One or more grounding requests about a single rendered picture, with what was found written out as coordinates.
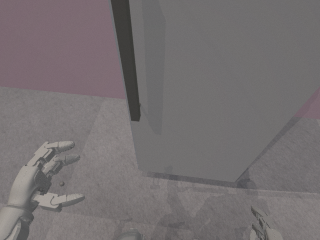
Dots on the left robot thigh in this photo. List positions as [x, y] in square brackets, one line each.
[131, 235]

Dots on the handle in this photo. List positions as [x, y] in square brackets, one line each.
[123, 26]

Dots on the right robot hand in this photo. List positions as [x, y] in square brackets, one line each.
[267, 231]

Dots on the left robot hand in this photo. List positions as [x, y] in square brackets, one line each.
[25, 192]

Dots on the left robot shin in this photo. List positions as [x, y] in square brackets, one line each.
[134, 229]

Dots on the fridge door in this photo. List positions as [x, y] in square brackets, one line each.
[218, 80]

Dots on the left robot forearm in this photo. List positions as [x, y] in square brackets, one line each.
[14, 223]

